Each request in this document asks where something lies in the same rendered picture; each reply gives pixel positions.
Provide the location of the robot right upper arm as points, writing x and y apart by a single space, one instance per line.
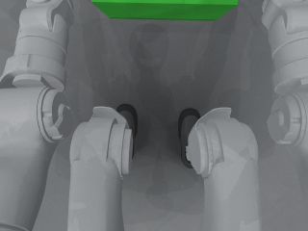
288 125

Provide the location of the robot left shin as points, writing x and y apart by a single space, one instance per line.
77 138

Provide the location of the left robot forearm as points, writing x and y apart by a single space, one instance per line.
41 46

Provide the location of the carton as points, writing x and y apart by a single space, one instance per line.
206 10

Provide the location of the right robot forearm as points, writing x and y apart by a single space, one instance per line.
287 24

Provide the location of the robot left upper arm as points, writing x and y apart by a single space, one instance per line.
32 122

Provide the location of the left robot thigh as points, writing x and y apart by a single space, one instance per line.
96 178

